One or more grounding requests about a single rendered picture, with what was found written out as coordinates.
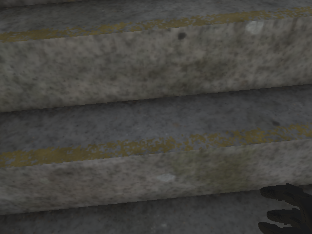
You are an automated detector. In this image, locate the right robot hand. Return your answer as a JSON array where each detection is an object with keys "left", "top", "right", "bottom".
[{"left": 257, "top": 183, "right": 312, "bottom": 234}]

